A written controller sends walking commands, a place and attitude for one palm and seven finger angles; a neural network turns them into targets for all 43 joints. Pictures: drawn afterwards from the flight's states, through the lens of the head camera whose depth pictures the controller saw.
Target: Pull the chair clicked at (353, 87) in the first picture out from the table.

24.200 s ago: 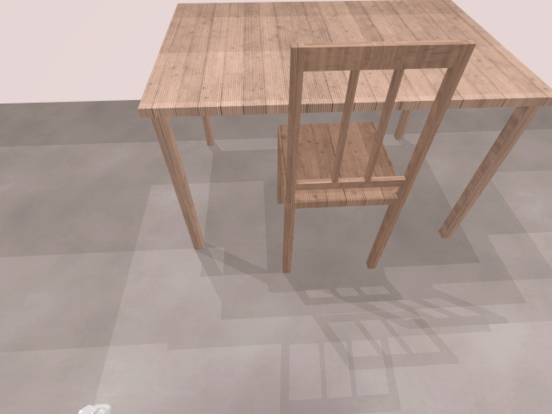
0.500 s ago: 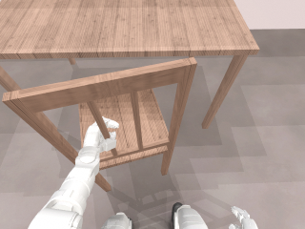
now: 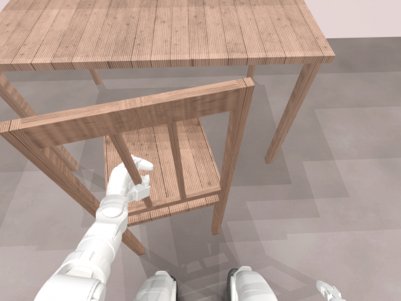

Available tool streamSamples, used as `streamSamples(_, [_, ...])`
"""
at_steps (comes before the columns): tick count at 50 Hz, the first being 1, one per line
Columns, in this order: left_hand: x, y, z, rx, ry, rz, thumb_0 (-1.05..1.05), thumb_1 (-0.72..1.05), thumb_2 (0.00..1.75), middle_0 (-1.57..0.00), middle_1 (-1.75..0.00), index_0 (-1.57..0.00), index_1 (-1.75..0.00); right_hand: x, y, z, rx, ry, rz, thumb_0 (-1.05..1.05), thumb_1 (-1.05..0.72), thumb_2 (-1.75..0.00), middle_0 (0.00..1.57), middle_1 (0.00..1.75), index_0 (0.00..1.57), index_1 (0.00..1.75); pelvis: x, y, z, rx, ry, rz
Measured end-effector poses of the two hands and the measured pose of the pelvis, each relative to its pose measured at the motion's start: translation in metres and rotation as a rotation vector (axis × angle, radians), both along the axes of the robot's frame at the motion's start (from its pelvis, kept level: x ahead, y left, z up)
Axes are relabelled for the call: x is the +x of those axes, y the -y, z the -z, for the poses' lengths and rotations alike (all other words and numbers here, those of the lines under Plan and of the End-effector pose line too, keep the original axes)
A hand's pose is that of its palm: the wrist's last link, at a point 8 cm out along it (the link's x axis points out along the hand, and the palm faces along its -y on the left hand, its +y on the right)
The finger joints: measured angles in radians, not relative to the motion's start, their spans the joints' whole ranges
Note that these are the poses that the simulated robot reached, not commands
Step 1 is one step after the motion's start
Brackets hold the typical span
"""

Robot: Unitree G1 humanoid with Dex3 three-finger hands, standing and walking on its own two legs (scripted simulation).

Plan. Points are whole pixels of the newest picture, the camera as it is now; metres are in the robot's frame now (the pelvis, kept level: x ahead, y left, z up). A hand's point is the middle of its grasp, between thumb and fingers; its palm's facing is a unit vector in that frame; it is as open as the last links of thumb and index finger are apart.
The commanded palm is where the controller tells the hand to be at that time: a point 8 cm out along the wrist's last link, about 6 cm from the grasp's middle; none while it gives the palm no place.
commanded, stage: step backward, pulling the chair out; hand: left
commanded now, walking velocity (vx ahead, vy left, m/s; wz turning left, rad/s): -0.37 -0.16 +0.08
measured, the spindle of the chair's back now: (135, 176) +0.38 +0.16 -0.04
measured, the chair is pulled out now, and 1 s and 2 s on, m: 0.29 0.41 0.63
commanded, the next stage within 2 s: stop walking, hand still on the chair in 1.42 s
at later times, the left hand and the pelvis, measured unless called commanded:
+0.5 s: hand (142, 204) +0.31 +0.14 -0.05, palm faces +0.06 -0.98 -0.20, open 5.1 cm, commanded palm +0.31 +0.19 -0.05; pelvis -0.03 -0.02 +0.01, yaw +4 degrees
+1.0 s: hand (140, 242) +0.23 +0.13 -0.05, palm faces +0.05 -0.97 -0.22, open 5.1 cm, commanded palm +0.22 +0.18 -0.05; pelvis -0.12 -0.02 +0.01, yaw +4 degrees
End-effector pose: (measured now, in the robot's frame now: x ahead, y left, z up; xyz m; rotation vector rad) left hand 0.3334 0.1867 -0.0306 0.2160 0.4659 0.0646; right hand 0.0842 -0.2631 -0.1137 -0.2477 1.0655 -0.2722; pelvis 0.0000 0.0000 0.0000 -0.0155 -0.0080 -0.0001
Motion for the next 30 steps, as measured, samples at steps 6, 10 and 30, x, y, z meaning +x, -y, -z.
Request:
streamSamples(6, [-0.012, 0.002, 0.000, 0.007, 0.005, -0.021, 0.01, 0.70, 0.82, -0.34, -1.23, -0.49, -1.45, -0.002, -0.001, 0.007, 0.046, 0.006, -0.028, 0.01, -0.91, -0.90, 0.20, 0.30, 0.20, 0.30, -0.009, 0.018, 0.003, -0.006, 0.032, -0.013])
streamSamples(10, [-0.019, 0.004, 0.000, 0.005, 0.000, -0.056, 0.01, 0.70, 0.83, -0.35, -1.23, -0.49, -1.45, -0.004, 0.006, 0.009, 0.047, -0.002, -0.036, 0.01, -0.91, -0.90, 0.20, 0.30, 0.20, 0.30, -0.015, 0.020, 0.002, 0.037, 0.022, -0.026])
streamSamples(30, [-0.050, 0.001, -0.004, -0.026, -0.049, -0.082, 0.03, 0.73, 0.81, -0.30, -1.21, -0.49, -1.45, -0.027, -0.004, -0.001, 0.059, -0.080, -0.109, 0.01, -0.91, -0.90, 0.20, 0.30, 0.20, 0.30, -0.050, 0.021, -0.015, 0.013, -0.027, -0.089])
